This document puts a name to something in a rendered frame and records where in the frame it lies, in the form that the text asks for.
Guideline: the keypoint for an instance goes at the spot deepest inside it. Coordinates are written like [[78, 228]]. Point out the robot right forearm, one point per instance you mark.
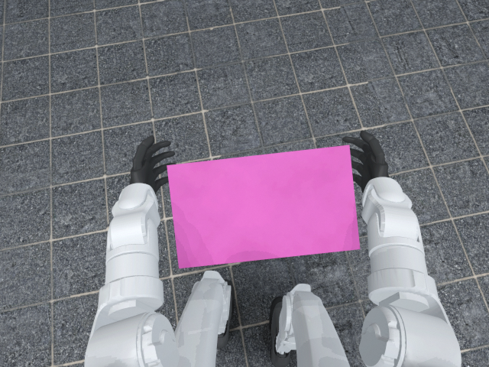
[[399, 275]]

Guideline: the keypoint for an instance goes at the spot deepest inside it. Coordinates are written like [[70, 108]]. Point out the robot left thigh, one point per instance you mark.
[[197, 331]]

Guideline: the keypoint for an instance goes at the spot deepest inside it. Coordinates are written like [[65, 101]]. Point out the robot left hand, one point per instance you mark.
[[143, 163]]

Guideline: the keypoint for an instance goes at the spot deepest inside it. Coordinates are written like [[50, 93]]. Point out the robot right hand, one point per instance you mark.
[[373, 159]]

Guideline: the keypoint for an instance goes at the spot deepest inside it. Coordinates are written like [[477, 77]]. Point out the right robot upper arm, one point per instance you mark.
[[393, 336]]

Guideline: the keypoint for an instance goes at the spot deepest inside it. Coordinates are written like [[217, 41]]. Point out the left robot foot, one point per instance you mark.
[[224, 337]]

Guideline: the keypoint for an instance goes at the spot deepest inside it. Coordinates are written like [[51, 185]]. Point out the left robot upper arm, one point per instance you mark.
[[144, 340]]

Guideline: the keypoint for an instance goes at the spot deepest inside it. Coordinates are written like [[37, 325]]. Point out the robot left forearm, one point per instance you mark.
[[132, 284]]

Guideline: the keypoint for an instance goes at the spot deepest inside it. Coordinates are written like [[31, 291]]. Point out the carton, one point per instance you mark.
[[264, 206]]

